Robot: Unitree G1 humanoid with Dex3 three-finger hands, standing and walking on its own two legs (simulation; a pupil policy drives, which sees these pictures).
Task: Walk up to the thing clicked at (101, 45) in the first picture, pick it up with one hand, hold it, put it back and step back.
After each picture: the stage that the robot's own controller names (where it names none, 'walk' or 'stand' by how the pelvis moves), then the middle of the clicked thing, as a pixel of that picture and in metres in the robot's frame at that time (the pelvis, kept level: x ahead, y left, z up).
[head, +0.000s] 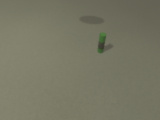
stand; (101, 43) +1.35 -0.25 -0.66
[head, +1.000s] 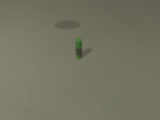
walk; (78, 48) +1.26 +0.08 -0.64
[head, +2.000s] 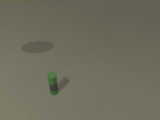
walk; (53, 84) +0.80 +0.24 -0.63
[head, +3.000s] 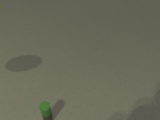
walk; (46, 113) +0.52 +0.21 -0.64
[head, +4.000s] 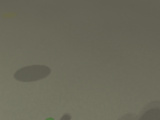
stand; out of the picture +0.44 +0.20 -0.65
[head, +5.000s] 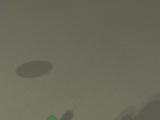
stand; out of the picture +0.42 +0.19 -0.65
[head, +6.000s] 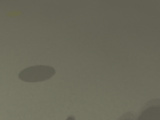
stand; out of the picture +0.41 +0.16 -0.66
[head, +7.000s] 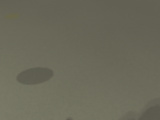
stand; out of the picture +0.40 +0.18 -0.66
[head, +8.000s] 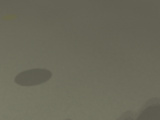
stand; out of the picture +0.40 +0.19 -0.66
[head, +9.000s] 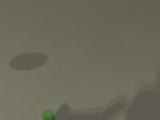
go down; out of the picture +0.42 +0.19 -0.64
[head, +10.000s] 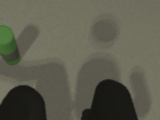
go down; (8, 48) +0.48 +0.23 -0.23
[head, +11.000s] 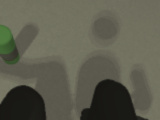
close in; (6, 48) +0.48 +0.23 -0.24
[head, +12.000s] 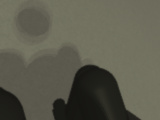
close in; out of the picture +0.46 +0.28 -0.16
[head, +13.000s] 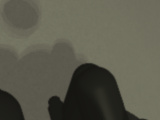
lift; out of the picture +0.45 +0.28 -0.16
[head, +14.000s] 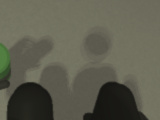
lift; out of the picture +0.34 +0.25 -0.05
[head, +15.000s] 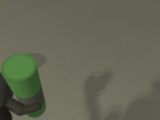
hold; (29, 91) +0.30 +0.15 +0.08
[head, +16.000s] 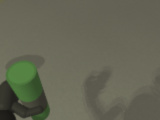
hold; (32, 96) +0.31 +0.15 +0.04
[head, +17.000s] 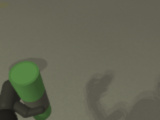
hold; (34, 96) +0.30 +0.15 +0.04
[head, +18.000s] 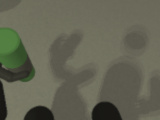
crouch; (17, 60) +0.41 +0.18 -0.03
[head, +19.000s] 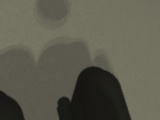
lower; out of the picture +0.44 +0.26 -0.15
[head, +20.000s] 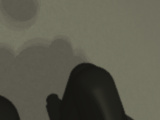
lower; out of the picture +0.45 +0.28 -0.17
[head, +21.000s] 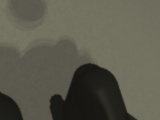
lower; out of the picture +0.44 +0.28 -0.16
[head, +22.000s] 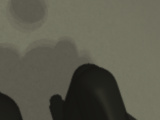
lower; out of the picture +0.43 +0.28 -0.16
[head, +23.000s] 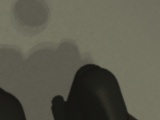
rest; out of the picture +0.42 +0.26 -0.16
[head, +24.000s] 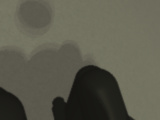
open; out of the picture +0.44 +0.25 -0.17
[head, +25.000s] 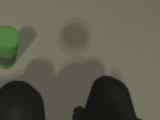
stand; (6, 51) +0.44 +0.22 -0.20
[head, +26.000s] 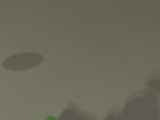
stand; out of the picture +0.39 +0.14 -0.57
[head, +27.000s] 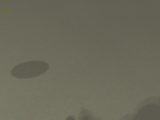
stand; out of the picture +0.39 +0.16 -0.60
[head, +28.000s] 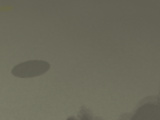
stand; out of the picture +0.38 +0.15 -0.60
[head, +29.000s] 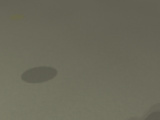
walk; out of the picture +0.39 +0.14 -0.66
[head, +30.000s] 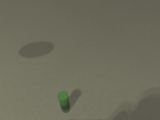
walk; (64, 102) +0.53 +0.14 -0.64
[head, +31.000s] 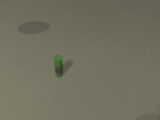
walk; (58, 66) +0.86 +0.14 -0.63
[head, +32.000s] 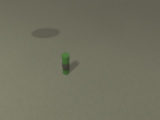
stand; (65, 64) +1.04 +0.13 -0.64
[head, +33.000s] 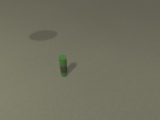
stand; (63, 66) +1.03 +0.15 -0.66
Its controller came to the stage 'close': yes
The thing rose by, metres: 0.70
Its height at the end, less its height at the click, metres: +0.00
